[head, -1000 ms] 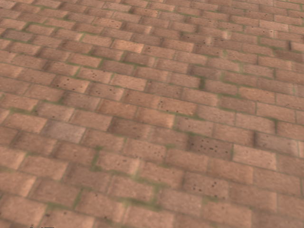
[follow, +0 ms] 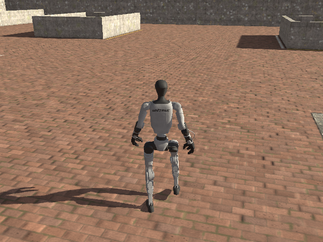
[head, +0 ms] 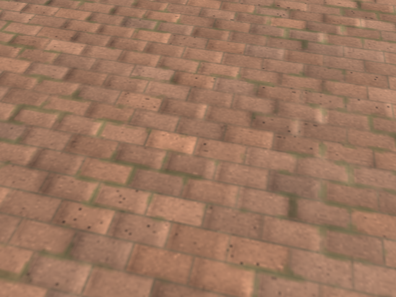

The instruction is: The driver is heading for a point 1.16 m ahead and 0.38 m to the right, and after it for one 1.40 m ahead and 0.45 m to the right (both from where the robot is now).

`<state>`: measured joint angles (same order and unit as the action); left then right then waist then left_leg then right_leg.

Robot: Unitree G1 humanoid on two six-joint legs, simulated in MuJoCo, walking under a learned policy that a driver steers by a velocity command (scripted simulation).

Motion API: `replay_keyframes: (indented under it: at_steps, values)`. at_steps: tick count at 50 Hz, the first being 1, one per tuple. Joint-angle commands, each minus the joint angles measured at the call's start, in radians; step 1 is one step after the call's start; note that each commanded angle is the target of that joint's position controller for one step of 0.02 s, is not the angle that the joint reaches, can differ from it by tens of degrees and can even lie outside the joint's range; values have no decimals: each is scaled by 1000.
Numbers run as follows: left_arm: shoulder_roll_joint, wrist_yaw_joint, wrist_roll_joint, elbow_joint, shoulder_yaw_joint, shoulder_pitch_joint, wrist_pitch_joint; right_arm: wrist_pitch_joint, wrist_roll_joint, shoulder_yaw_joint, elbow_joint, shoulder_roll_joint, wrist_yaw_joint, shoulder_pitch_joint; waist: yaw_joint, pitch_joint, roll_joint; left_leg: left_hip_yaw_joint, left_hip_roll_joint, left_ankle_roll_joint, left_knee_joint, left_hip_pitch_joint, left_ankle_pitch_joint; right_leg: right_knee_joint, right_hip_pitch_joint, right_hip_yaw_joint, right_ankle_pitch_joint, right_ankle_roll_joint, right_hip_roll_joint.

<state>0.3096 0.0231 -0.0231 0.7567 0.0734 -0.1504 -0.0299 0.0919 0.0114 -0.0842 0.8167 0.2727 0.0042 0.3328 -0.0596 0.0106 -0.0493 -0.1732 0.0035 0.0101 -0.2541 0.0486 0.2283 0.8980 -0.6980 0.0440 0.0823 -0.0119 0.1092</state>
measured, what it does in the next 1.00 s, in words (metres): walks ahead, turning right: right foot, then left foot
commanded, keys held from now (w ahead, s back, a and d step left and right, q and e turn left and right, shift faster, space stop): w+e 0.64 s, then w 0.36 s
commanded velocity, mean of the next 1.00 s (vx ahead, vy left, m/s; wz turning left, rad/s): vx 0.50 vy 0.00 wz -0.47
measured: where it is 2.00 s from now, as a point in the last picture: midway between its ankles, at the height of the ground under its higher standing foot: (292, 162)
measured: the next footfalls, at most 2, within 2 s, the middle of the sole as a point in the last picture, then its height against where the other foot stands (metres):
right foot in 0.18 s outside the picture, level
left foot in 0.68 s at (205, 268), level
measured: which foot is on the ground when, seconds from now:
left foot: down 0.00-0.18, up 0.20-0.66, down 0.68-1.00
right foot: up 0.00-0.16, down 0.18-0.70, up 0.72-1.00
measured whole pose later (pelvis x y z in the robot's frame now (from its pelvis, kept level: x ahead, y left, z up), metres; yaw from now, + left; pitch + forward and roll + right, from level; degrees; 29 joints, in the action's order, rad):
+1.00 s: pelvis +0.54 -0.13 +0.00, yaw -29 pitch +2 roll +1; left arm 0.29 0.01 -0.01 0.66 0.05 -0.14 -0.05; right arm 0.09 -0.01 -0.06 0.85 0.27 -0.02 0.37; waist -0.08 0.02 -0.04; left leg -0.03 0.04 0.04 -0.27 0.10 0.20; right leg 0.77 -0.63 0.05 0.13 0.00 0.09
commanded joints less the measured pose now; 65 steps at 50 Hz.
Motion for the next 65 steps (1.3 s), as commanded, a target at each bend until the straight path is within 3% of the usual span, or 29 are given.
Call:
replay_keyframes:
  at_steps: [1, 6, 7, 9, 10, 11, 12, 13, 14, 16, 20, 25, 30, 33, 34, 35, 36, 37, 39, 40, 43, 48, 55, 58, 59, 60, 61, 62, 65]
  values:
    - [2, 21, 4, -82, -12, 68, -8, 14, -9, -37, -69, 160, 10, -77, 17, 52, 98, 63, -272, 151, 123, 41, -263, -136, 31, -21, -105, 15, 8]
    - [41, 41, 4, -142, 0, 141, -2, -15, -35, -55, -37, 209, 12, -39, 17, 62, 112, -1, -310, 110, 8, -99, -471, -241, 69, -95, 47, 84, -39]
    - [59, 41, 5, -143, 10, 107, 1, -23, -39, -59, -38, 226, 14, -44, 43, 26, 129, -18, -306, 99, -74, -113, -654, -242, 141, -129, 102, 105, -77]
    - [149, 27, -1, -75, 65, -162, 7, -37, -43, -50, -43, 215, 19, -50, 187, -124, 106, -74, -242, 45, -452, -4, -801, -317, 534, -167, 65, 169, -179]
    - [255, 3, -6, -51, 99, -294, 18, -29, -5, -24, -67, 149, 20, -20, 214, -212, -63, -81, -187, -12, -797, 275, -345, -333, 827, 118, 11, 240, -3]
    - [330, 8, -3, -81, 95, -233, 2, 2, 10, 14, -122, 39, 10, 49, 93, -332, -234, 113, 21, -59, -1082, 645, 400, -506, 1059, 714, 258, 428, 202]
    - [238, 18, -1, -96, 71, -258, -13, 33, -35, -2, -133, 139, -1, -84, 182, -346, -83, 266, -9, -37, -1149, 750, 362, -612, 1060, 761, 328, 400, 221]
    - [191, 19, 3, -84, 57, -227, -26, 47, -59, -7, -153, 159, -6, -143, 172, -207, -59, 251, -47, -12, -1112, 815, 264, -616, 961, 622, 266, 361, 196]
    - [159, 17, 0, -93, 47, -168, -31, 54, -38, -4, -140, 150, 3, -145, 129, -136, 18, 253, -92, -2, -1033, 767, 179, -607, 816, 506, 174, 326, 151]
    - [106, 7, 20, -127, 28, -64, -30, 39, -6, -16, -125, 161, 9, -117, 54, -80, 5, 263, -136, -11, -914, 620, 90, -636, 598, 367, 3, 297, 86]
    - [131, -16, 14, -120, 36, -88, -39, 6, 7, -6, -145, 114, 10, -155, 44, -48, 12, 233, -114, -62, -741, 586, -26, -677, 480, 261, -160, 305, 42]
    - [141, -36, 1, -91, 41, -164, -27, 15, -4, 15, -189, 73, -8, -338, 115, -8, -26, 224, -42, -78, -380, 522, -306, -659, 453, 211, -49, 238, -18]
    - [137, -43, -5, -65, 43, -224, -12, 36, -19, 5, -214, 115, -32, -399, 129, 0, -47, 255, -8, -47, -238, 467, -259, -558, 558, 335, 8, 218, 29]
    - [118, -44, 1, -73, 38, -193, -3, 49, -18, -17, -180, 149, -29, -258, 48, -46, -84, 222, 3, 8, -176, 281, -184, -434, 582, 360, -98, 179, 11]
    - [69, -40, 9, -81, 20, -193, -7, 55, 0, -29, -162, 182, -24, -145, -2, -148, -56, 272, -72, 57, -197, 75, -189, -266, 532, 306, -118, 147, -39]
    - [11, -40, 8, -99, 1, -277, -13, 54, 22, -47, -146, 255, -18, -9, -10, -306, 121, 565, -274, 176, -202, -281, -109, 53, 276, 193, 86, 80, -152]
    - [16, -42, -11, -97, -8, -358, -21, 40, 2, -54, -97, 255, -30, 67, 5, -362, 388, 946, -409, 281, -81, -414, 142, 303, 29, 130, 500, 38, -204]
    - [105, -41, -18, -85, 10, -304, -23, 35, -21, -30, -110, 173, -32, 27, -14, -228, 257, 921, -386, 253, -38, -326, 307, 393, -70, 167, 461, 33, -148]
    - [115, -37, 2, -120, 14, -135, -25, 19, -7, -9, -116, 120, -28, -63, -6, -42, 118, 667, -302, 204, -9, -82, 167, 364, -68, 105, 326, 33, -87]
    - [105, -34, 11, -127, 16, -107, -27, 18, -1, 0, -112, 99, -26, -89, 15, -10, 118, 594, -268, 199, 13, -5, 72, 302, -39, 101, 283, 35, -56]
    - [50, -23, 8, -122, 5, -130, -25, 24, -7, 4, -93, 97, -25, -95, 54, -13, 159, 474, -226, 210, 66, 82, -85, 183, 41, 56, 243, 28, -22]
    - [6, -12, 17, -158, -22, 13, -38, 15, -23, -10, -59, 165, -16, -61, 18, 6, 123, 328, -206, 208, 110, 98, -220, -125, 71, 1, 19, 8, -11]
    - [34, 13, 2, -206, -17, 166, -52, -16, -42, -13, 4, 201, -14, 40, -18, 37, 137, 296, -252, 164, 48, -10, -274, -356, 155, -34, -25, 40, -61]
    - [103, 7, 13, -148, 22, -37, -52, -30, -43, -8, 11, 197, -6, 24, 107, -83, 121, 223, -199, 111, -207, 6, -575, -436, 483, -82, -5, 102, -114]
    - [164, -4, 22, -115, 44, -210, -49, -27, -24, 13, -10, 153, -4, 14, 183, -213, 64, 179, -153, 71, -462, 162, -444, -399, 756, 46, -27, 158, 9]
    - [273, -10, 32, -101, 65, -292, -40, -6, -10, 48, -45, 47, -7, 107, 151, -336, -194, 133, 8, -3, -849, 558, 83, -459, 1093, 492, 84, 317, 261]
    - [192, -7, 16, -93, 46, -316, -37, 13, -26, 35, -31, 112, -12, 78, 180, -380, -184, 259, 7, -1, -994, 693, 346, -569, 1096, 682, 228, 352, 287]
    - [151, -5, 14, -96, 27, -246, -40, 22, -49, 17, -56, 174, -19, 0, 169, -219, -123, 260, -49, 11, -1032, 771, 284, -589, 978, 547, 248, 309, 252]
    - [72, 2, 30, -107, 1, -97, -47, 9, -23, 15, -63, 148, -16, -67, 79, -49, -42, 240, -140, 3, -886, 654, 93, -672, 638, 293, 53, 256, 137]
Velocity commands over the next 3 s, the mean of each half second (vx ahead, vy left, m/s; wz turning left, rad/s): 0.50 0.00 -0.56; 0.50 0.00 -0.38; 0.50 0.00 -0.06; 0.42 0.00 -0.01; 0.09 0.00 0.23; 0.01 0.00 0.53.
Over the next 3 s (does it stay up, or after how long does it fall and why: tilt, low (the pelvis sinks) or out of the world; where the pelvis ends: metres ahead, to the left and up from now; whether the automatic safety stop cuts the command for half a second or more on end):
stays up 1.09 -0.43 -0.01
